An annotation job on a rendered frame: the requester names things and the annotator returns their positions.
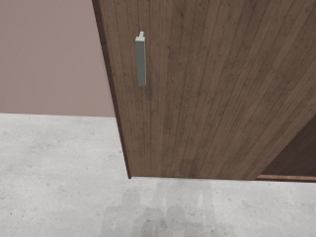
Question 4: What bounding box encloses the wardrobe door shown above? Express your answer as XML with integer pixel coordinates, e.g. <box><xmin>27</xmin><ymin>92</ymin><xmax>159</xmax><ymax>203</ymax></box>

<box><xmin>261</xmin><ymin>115</ymin><xmax>316</xmax><ymax>177</ymax></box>
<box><xmin>100</xmin><ymin>0</ymin><xmax>316</xmax><ymax>181</ymax></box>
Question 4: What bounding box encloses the handle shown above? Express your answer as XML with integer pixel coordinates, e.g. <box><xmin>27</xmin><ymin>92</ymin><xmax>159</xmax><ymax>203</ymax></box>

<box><xmin>135</xmin><ymin>32</ymin><xmax>146</xmax><ymax>87</ymax></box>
